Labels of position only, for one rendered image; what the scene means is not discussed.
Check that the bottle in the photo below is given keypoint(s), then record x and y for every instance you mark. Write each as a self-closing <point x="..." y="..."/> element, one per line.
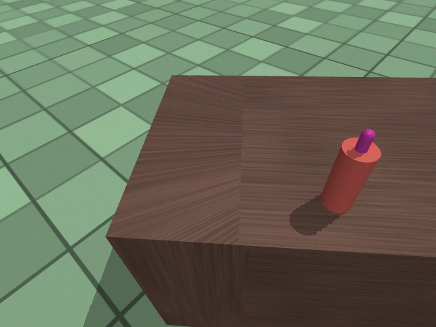
<point x="355" y="161"/>

